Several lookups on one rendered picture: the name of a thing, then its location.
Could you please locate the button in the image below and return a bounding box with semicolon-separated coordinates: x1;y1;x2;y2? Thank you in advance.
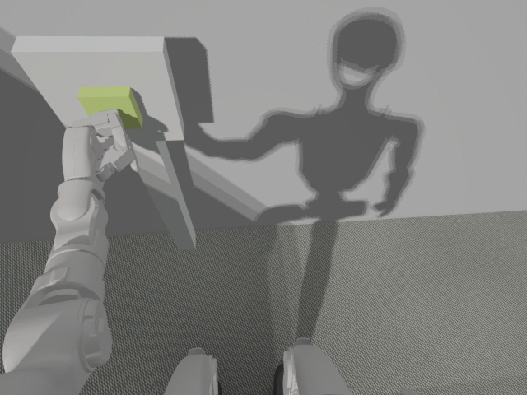
77;86;143;129

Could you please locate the left robot shin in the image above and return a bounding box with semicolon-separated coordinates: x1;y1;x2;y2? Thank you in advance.
188;348;206;356

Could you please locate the robot shin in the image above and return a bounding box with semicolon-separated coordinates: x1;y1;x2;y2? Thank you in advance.
282;338;310;395
188;348;206;356

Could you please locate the panel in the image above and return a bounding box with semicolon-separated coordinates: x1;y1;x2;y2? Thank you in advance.
11;36;196;251

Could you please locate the left robot hand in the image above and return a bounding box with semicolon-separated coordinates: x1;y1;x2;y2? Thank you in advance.
62;109;139;188

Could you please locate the robot left forearm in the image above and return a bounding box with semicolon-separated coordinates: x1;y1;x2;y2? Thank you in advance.
2;179;109;373

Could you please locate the robot left upper arm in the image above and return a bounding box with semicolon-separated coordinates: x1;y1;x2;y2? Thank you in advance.
0;297;112;395

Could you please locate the right robot shin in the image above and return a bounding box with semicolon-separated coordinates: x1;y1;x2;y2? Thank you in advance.
282;338;310;395

